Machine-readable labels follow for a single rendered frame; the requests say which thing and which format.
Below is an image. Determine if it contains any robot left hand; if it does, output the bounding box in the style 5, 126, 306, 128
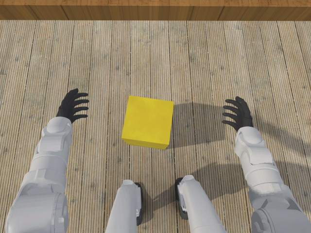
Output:
56, 88, 89, 123

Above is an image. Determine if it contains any left robot upper arm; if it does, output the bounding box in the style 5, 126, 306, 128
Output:
8, 192, 69, 233

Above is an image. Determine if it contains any left robot forearm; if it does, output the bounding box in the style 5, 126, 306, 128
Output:
5, 116, 72, 233

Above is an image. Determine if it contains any robot right shin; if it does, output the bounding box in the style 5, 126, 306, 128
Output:
181, 175, 200, 211

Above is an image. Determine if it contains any robot right hand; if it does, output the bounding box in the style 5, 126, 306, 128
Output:
222, 96, 253, 132

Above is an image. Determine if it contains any right robot upper arm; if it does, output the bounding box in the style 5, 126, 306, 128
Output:
251, 208, 311, 233

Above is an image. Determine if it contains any right robot forearm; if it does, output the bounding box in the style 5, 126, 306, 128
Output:
234, 126, 311, 224

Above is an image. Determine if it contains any carton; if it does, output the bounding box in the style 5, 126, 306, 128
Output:
121, 96, 174, 150

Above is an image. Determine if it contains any robot left thigh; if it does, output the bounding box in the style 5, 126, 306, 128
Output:
105, 184, 141, 233

